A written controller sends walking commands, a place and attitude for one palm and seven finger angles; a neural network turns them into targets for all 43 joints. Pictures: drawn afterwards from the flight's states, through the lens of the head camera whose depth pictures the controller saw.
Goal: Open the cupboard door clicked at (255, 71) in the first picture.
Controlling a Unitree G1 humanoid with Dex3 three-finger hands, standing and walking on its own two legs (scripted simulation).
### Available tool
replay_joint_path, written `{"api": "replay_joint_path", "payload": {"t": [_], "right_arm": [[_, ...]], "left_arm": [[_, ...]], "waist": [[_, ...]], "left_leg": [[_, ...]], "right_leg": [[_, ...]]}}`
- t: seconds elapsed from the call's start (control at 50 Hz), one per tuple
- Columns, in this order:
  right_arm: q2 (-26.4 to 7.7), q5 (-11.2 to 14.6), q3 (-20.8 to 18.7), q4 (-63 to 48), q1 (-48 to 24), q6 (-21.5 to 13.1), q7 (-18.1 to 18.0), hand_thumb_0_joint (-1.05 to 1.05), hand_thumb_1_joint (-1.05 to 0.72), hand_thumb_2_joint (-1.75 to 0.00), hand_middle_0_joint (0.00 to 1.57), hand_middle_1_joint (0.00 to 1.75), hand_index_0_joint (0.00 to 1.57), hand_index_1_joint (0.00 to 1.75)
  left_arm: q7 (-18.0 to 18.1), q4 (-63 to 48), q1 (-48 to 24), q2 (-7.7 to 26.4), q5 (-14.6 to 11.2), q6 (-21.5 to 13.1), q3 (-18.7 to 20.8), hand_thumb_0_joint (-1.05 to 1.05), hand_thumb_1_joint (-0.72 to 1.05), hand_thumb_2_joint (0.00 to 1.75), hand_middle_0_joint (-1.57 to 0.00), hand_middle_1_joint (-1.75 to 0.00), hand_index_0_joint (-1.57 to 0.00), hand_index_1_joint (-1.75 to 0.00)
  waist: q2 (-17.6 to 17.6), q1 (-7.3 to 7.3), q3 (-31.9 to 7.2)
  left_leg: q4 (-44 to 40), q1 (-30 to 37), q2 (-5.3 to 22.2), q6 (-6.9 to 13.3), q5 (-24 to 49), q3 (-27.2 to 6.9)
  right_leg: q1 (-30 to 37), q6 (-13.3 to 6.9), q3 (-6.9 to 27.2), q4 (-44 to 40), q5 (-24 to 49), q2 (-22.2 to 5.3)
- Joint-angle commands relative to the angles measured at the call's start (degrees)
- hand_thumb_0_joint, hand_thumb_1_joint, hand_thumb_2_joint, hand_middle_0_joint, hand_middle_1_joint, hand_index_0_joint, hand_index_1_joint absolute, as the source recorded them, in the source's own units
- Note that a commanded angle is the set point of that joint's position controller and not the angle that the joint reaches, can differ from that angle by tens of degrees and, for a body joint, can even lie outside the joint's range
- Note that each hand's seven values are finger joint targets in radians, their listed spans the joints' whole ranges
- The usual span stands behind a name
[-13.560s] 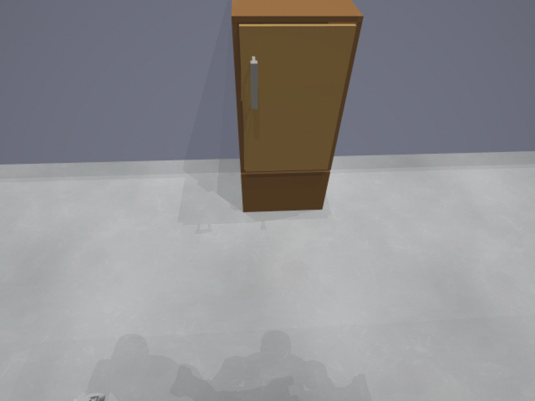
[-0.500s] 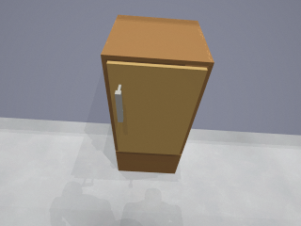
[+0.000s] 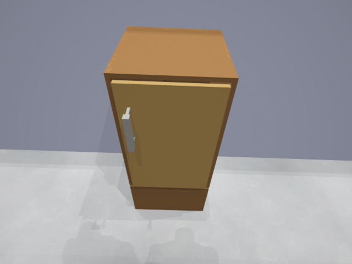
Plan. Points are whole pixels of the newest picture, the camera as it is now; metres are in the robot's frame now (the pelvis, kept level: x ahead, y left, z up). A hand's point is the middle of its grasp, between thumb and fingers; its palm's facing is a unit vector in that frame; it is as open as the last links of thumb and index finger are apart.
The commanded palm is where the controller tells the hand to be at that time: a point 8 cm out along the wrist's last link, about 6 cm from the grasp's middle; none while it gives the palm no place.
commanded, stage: come to a stop and stand still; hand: left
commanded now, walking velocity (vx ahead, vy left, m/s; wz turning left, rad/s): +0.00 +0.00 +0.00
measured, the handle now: (130, 130) +0.55 +0.19 -0.05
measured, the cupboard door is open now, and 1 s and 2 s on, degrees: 0 0 0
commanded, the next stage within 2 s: look again from close up in 0.62 s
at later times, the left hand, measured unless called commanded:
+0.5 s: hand out of the picture -0.05 +0.16 -0.17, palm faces +0.04 -0.99 -0.15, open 7.4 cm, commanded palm none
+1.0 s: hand out of the picture -0.07 +0.16 -0.17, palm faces +0.06 -0.99 -0.13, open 7.4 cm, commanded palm none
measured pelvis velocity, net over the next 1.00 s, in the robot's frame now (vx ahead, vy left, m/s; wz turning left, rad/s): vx -0.02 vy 0.02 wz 0.01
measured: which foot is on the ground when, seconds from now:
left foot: down 0.00-1.00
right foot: down 0.00-1.00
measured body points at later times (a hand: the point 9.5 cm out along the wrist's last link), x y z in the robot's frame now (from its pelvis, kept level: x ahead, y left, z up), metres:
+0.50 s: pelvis -0.02 +0.00 +0.01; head -0.02 +0.02 +0.46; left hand -0.05 +0.21 -0.16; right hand -0.02 -0.21 -0.15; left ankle +0.02 +0.10 -0.73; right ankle -0.04 -0.11 -0.73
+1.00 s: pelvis -0.02 +0.02 +0.01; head -0.03 +0.04 +0.46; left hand -0.07 +0.22 -0.16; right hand -0.04 -0.19 -0.15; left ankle +0.02 +0.10 -0.73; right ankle -0.04 -0.11 -0.73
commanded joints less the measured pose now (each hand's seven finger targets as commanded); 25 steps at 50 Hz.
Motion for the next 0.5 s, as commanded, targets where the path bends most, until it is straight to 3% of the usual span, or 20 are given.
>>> {"api": "replay_joint_path", "payload": {"t": [0.0, 0.22, 0.36, 0.48], "right_arm": [[-4.30, 0.02, -0.34, -1.95, 1.87, -1.08, 0.07, 0.00, -0.90, -0.90, 0.20, 0.30, 0.20, 0.30], [-4.78, 0.30, -0.09, -0.62, 1.30, -0.75, 0.36, 0.00, -0.90, -0.90, 0.20, 0.30, 0.20, 0.30], [-4.43, 0.35, -0.18, 0.29, 2.14, -0.58, 0.40, 0.00, -0.90, -0.90, 0.20, 0.30, 0.20, 0.30], [-3.78, 0.37, -0.31, 1.00, 3.44, -0.72, 0.29, 0.00, -0.90, -0.90, 0.20, 0.30, 0.20, 0.30]], "left_arm": [[0.03, -1.44, 4.94, 5.73, -0.58, -0.35, 0.93, 0.00, 0.90, 0.90, -0.20, -0.30, -0.20, -0.30], [-0.16, -1.39, 4.59, 6.27, -0.56, -0.18, 0.66, 0.00, 0.90, 0.90, -0.20, -0.30, -0.20, -0.30], [-0.25, -0.33, 5.59, 5.29, -0.63, -0.04, 0.41, 0.00, 0.90, 0.90, -0.20, -0.30, -0.20, -0.30], [-0.19, 0.58, 7.08, 4.17, -0.63, -0.08, 0.43, 0.00, 0.90, 0.90, -0.20, -0.30, -0.20, -0.30]], "waist": [[-0.04, 0.17, 4.87], [-0.53, 0.22, 5.66], [0.71, 0.18, 6.98], [-0.20, 0.22, 6.06]], "left_leg": [[-5.59, 0.86, 4.46, 1.06, 13.10, -4.86], [-8.36, 1.84, 4.57, 0.84, 9.30, -5.58], [-10.88, 1.31, 4.62, 0.80, 4.70, -6.06], [-11.85, 1.06, 4.69, 0.98, 3.50, -6.66]], "right_leg": [[-3.43, -1.80, 5.43, -6.58, 17.28, -5.64], [-3.50, -1.49, 5.68, -9.69, 11.48, -5.60], [-4.42, -1.47, 5.45, -10.98, 7.45, -5.56], [-3.71, -1.45, 4.94, -10.70, 7.26, -5.46]]}}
